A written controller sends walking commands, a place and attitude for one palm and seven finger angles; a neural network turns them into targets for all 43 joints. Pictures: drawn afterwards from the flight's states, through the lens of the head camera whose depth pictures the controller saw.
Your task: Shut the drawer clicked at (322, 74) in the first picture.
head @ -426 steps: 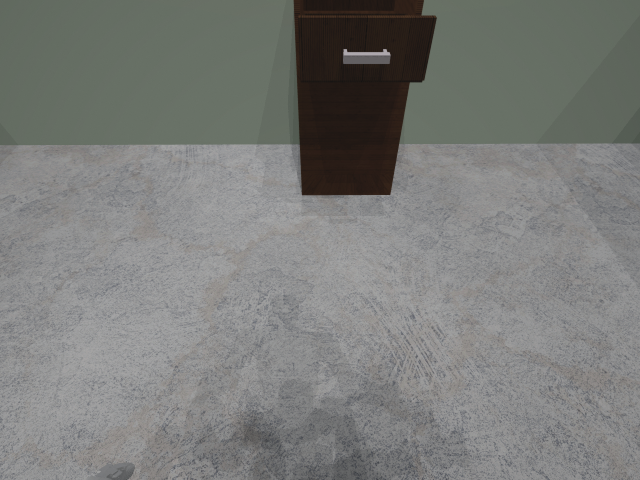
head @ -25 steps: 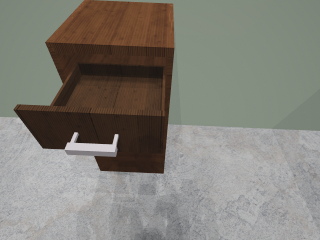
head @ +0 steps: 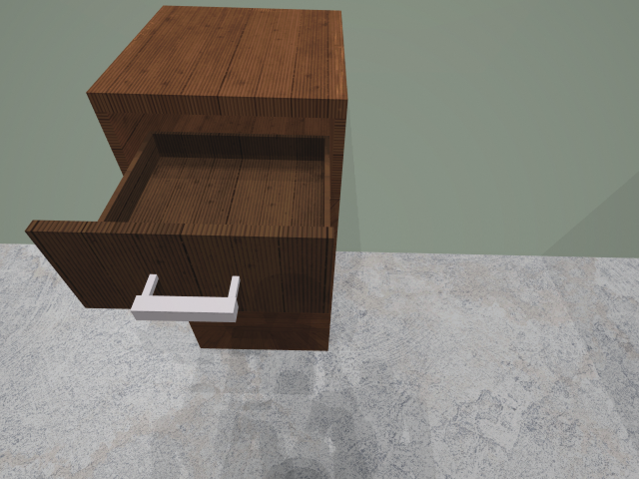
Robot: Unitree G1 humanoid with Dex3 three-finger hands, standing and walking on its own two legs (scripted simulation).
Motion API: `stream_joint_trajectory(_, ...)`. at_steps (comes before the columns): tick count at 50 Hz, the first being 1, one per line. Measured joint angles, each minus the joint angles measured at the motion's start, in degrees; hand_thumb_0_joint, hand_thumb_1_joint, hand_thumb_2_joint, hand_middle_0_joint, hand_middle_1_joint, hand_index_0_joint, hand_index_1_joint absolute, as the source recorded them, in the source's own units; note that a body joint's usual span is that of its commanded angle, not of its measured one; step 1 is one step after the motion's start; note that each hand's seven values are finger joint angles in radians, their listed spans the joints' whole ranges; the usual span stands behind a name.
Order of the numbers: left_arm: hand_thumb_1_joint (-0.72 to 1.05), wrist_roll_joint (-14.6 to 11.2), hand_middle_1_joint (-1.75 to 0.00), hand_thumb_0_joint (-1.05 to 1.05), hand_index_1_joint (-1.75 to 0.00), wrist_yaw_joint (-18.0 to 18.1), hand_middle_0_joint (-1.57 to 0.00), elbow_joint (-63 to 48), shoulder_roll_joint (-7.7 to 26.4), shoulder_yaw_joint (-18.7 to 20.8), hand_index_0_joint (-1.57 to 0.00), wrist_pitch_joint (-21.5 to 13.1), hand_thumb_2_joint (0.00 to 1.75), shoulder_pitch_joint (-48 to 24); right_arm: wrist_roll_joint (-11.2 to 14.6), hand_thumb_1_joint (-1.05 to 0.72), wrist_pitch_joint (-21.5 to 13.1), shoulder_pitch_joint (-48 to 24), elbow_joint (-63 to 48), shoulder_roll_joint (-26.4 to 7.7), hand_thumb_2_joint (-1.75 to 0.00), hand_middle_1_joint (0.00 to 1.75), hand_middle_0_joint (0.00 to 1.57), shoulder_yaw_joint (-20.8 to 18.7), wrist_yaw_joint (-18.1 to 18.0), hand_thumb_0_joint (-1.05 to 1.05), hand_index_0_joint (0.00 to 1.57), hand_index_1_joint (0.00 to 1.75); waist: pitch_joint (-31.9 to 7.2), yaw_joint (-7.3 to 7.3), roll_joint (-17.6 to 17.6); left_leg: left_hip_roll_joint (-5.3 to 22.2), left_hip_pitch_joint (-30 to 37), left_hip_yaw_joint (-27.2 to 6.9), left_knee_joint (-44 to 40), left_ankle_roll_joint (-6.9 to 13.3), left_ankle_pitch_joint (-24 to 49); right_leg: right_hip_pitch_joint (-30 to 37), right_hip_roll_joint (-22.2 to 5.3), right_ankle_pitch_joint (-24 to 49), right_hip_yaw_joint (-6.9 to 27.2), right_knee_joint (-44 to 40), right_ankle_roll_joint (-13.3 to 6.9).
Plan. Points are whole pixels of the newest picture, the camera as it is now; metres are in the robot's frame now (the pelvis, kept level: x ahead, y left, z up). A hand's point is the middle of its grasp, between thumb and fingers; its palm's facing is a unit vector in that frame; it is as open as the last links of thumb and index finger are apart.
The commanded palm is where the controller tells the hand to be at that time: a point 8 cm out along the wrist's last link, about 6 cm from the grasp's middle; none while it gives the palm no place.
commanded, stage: look again from close up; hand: left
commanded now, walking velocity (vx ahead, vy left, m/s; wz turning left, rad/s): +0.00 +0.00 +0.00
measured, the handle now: (190, 295) +0.34 +0.20 +0.03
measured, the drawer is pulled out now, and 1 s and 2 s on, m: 0.28 0.28 0.28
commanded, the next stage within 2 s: shuffle to correct the standing spot in 0.52 s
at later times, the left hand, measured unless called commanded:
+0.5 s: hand out of the picture -0.02 +0.13 -0.18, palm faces +0.03 -0.99 -0.14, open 7.4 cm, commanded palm none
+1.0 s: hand out of the picture +0.01 +0.12 -0.18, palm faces +0.06 -0.98 -0.19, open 7.4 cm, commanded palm none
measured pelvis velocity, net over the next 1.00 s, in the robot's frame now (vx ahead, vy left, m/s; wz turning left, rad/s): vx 0.05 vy -0.03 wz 0.01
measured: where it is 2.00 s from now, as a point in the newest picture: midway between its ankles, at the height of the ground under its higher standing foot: outside the picture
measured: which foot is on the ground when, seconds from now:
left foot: down 0.00-1.00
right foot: down 0.00-1.00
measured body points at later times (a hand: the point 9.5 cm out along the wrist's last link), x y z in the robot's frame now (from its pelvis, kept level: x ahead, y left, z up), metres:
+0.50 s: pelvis +0.00 -0.01 +0.00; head +0.01 -0.01 +0.45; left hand -0.02 +0.18 -0.16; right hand -0.03 -0.22 -0.16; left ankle -0.03 +0.03 -0.74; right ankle +0.00 -0.15 -0.74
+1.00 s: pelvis +0.05 -0.03 +0.00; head +0.07 -0.04 +0.44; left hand +0.01 +0.17 -0.16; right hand +0.00 -0.25 -0.17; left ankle -0.03 +0.03 -0.74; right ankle +0.00 -0.15 -0.74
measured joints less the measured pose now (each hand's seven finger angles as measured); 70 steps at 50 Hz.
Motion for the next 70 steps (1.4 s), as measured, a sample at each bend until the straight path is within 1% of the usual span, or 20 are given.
stream_joint_trajectory(13, 0.91, 0.0, -0.3, 0.01, -0.3, -0.1, -0.2, 0.5, -0.5, -0.1, -0.2, -0.1, 0.9, 0.2, 0.0, -0.91, -0.1, 0.8, 0.6, 0.4, -0.9, 0.3, 0.2, 0.0, 0.0, 0.01, 0.19, 0.29, 0.2, -0.12, -0.2, 0.4, 0.1, -0.2, -0.6, -0.5, 0.3, 0.2, 0.4, 0.2, -0.2, -0.6, -0.5)
stream_joint_trajectory(33, 0.91, 0.1, -0.3, 0.01, -0.3, -0.2, -0.2, 0.8, -1.1, -0.2, -0.2, -0.7, 0.9, 0.8, 0.1, -0.91, -0.3, 0.1, 0.6, 0.9, -0.9, 0.3, 0.2, 0.2, 0.1, 0.01, 0.19, 0.29, 0.3, 0.13, -0.6, 1.4, -0.3, -0.6, -0.4, -1.5, 0.2, 0.1, 1.3, 0.4, -0.7, -1.2, -1.4)
stream_joint_trajectory(39, 0.91, 0.9, -0.3, 0.0, -0.3, -1.0, -0.2, 0.4, -0.9, 0.3, -0.2, -0.2, 0.9, 2.1, -0.3, -0.91, 0.4, 1.6, 0.3, 0.6, -0.9, 0.3, 0.2, -0.3, 0.5, 0.0, 0.19, 0.29, -0.9, 0.16, -0.8, 1.2, -0.2, -0.4, 0.9, -1.5, -1.5, -0.7, 1.1, -2.2, -0.5, 1.9, -2.1)
stream_joint_trajectory(43, 0.91, 1.2, -0.3, 0.01, -0.3, -1.5, -0.2, -0.1, -0.9, 0.8, -0.2, -0.1, 0.9, 3.2, -0.3, -0.91, 0.5, 3.4, 0.1, -0.2, -0.9, 0.3, 0.2, -0.7, 0.6, 0.01, 0.2, 0.29, -1.6, 0.25, 0.0, 1.2, -0.1, -0.6, 2.4, -1.7, -3.4, -0.9, 1.1, -4.6, -0.6, 4.2, -2.3)
stream_joint_trajectory(45, 0.91, 1.1, -0.3, 0.01, -0.3, -1.4, -0.2, -0.3, -1.0, 0.9, -0.2, -0.5, 0.9, 3.4, -0.2, -0.91, 0.4, 4.0, 0.1, -0.6, -0.9, 0.3, 0.2, -0.7, 0.5, 0.01, 0.2, 0.29, -1.5, 0.37, 0.7, 1.5, 0.0, -0.9, 3.2, -2.0, -4.4, -0.5, 1.4, -5.4, -0.9, 4.4, -2.1)
stream_joint_trajectory(49, 0.91, 0.3, -0.3, 0.0, -0.3, -0.3, -0.2, -0.6, -1.1, 0.8, -0.2, -1.6, 0.9, 2.9, 0.1, -0.91, 0.2, 3.0, -0.1, -0.7, -0.9, 0.3, 0.2, -0.4, -0.2, 0.01, 0.19, 0.29, -0.4, 0.33, 1.3, 2.4, -0.3, -1.5, 4.3, -3.2, -5.5, 0.0, 2.1, -6.0, -1.5, 3.9, -2.8)
stream_joint_trajectory(53, 0.91, 0.0, -0.3, 0.0, -0.3, 0.5, -0.2, -1.3, -0.6, 0.8, -0.2, -1.5, 0.9, 1.3, 0.3, -0.91, 0.7, 0.3, -1.6, -0.1, -0.9, 0.3, 0.2, -0.7, -0.7, 0.01, 0.19, 0.29, 0.9, 0.29, 0.2, 2.6, -1.4, -1.8, 5.0, -4.5, -3.7, -0.9, 2.1, -4.5, -1.9, 4.5, -3.3)
stream_joint_trajectory(57, 0.91, 0.3, -0.3, 0.01, -0.3, 0.7, -0.2, -2.8, 0.4, 1.2, -0.2, -0.8, 0.9, -0.3, 0.3, -0.91, 1.7, -2.6, -3.9, -0.2, -0.9, 0.3, 0.2, -1.6, -0.5, 0.01, 0.19, 0.29, 2.0, 0.82, -1.4, 2.3, -4.7, -1.4, 9.7, -6.3, -1.0, -1.4, 1.5, -3.5, -1.7, 4.4, -4.0)
stream_joint_trajectory(59, 0.91, 0.6, -0.3, 0.01, -0.3, 0.7, -0.2, -3.6, 1.1, 1.5, -0.21, -0.6, 0.9, -0.9, 0.2, -0.91, 2.4, -4.0, -5.3, -0.5, -0.9, 0.3, 0.2, -2.1, -0.3, 0.01, 0.19, 0.29, 2.1, 1.33, -2.1, 2.4, -7.3, -1.6, 14.0, -7.1, -5.0, -1.3, 1.0, -5.3, -1.3, 3.1, -3.6)
stream_joint_trajectory(61, 0.91, 1.0, -0.3, 0.01, -0.3, 0.8, -0.2, -4.1, 1.1, 1.8, -0.21, -0.2, 0.9, -2.0, 0.0, -0.91, 3.1, -5.9, -6.4, -1.5, -0.9, 0.3, 0.2, -2.7, 0.0, 0.01, 0.19, 0.29, 3.1, 1.74, -1.4, 3.2, -9.6, -3.6, 17.9, -7.5, -9.5, -1.7, 1.4, -5.3, -1.6, 3.5, -2.8)
stream_joint_trajectory(63, 0.91, 1.3, -0.3, 0.01, -0.3, 0.7, -0.2, -4.8, 1.3, 2.1, -0.21, 0.0, 0.9, -2.8, 0.1, -0.91, 3.2, -7.6, -7.6, -2.2, -0.9, 0.3, 0.2, -3.0, 0.2, 0.01, 0.19, 0.29, 4.1, 1.85, -1.2, 3.8, -10.7, -4.8, 17.8, -7.7, -10.4, -2.0, 1.2, -4.7, -1.7, 3.9, -2.3)
stream_joint_trajectory(64, 0.91, 1.3, -0.3, 0.01, -0.3, 0.6, -0.2, -5.0, 1.6, 2.2, -0.21, 0.1, 0.9, -2.9, 0.2, -0.91, 2.9, -8.3, -8.1, -2.4, -0.9, 0.3, 0.2, -3.0, 0.3, 0.01, 0.19, 0.29, 4.4, 1.87, -1.5, 4.1, -10.5, -4.9, 15.4, -7.8, -8.6, -2.2, 0.9, -4.7, -1.5, 4.5, -2.0)
stream_joint_trajectory(65, 0.91, 1.1, -0.3, 0.01, -0.3, 0.4, -0.2, -5.3, 2.0, 2.3, -0.21, 0.3, 0.9, -3.0, 0.3, -0.91, 2.5, -8.7, -8.6, -2.5, -0.9, 0.3, 0.2, -3.0, 0.4, 0.01, 0.19, 0.29, 4.6, 1.79, -1.9, 4.5, -9.6, -5.0, 11.6, -7.8, -4.7, -2.5, 0.6, -5.0, -1.3, 5.4, -1.5)
stream_joint_trajectory(66, 0.91, 1.0, -0.3, 0.01, -0.3, 0.3, -0.2, -5.4, 2.4, 2.5, -0.21, 0.6, 0.9, -3.0, 0.3, -0.91, 1.9, -9.0, -9.0, -2.5, -0.9, 0.3, 0.2, -2.9, 0.5, 0.01, 0.19, 0.29, 4.7, 1.75, -2.5, 4.4, -8.7, -4.5, 9.4, -6.9, -1.0, -2.9, 0.2, -5.6, -1.0, 6.8, -1.1)
stream_joint_trajectory(67, 0.91, 0.8, -0.3, 0.01, -0.3, 0.1, -0.2, -5.5, 2.9, 2.6, -0.21, 1.0, 0.9, -3.2, 0.1, -0.91, 1.4, -9.1, -9.2, -2.4, -0.9, 0.3, 0.2, -2.8, 0.5, 0.01, 0.19, 0.29, 4.7, 1.85, -3.2, 3.8, -8.5, -3.9, 9.5, -5.7, -0.5, -3.5, -0.4, -6.0, -0.4, 8.4, -1.0)
stream_joint_trajectory(69, 0.91, 0.5, -0.3, 0.01, -0.3, 0.1, -0.2, -5.4, 3.6, 2.7, -0.21, 1.8, 0.9, -3.5, -0.2, -0.91, 1.1, -8.9, -9.6, -2.2, -0.9, 0.3, 0.2, -2.5, 0.7, 0.0, 0.19, 0.29, 4.1, 1.93, -3.6, 3.5, -7.9, -3.1, 9.7, -3.8, -1.7, -5.4, 0.0, -12.2, 0.6, 14.3, -1.2)
stream_joint_trajectory(70, 0.91, 0.5, -0.3, 0.01, -0.3, 0.1, -0.2, -5.4, 3.9, 2.7, -0.2, 2.1, 0.9, -3.8, -0.4, -0.91, 1.2, -8.7, -9.6, -2.0, -0.9, 0.3, 0.2, -2.2, 0.6, 0.0, 0.19, 0.29, 3.6, 1.77, -3.4, 3.5, -7.6, -3.0, 9.1, -3.3, -1.9, -6.3, 0.3, -14.2, 0.8, 17.5, -1.4)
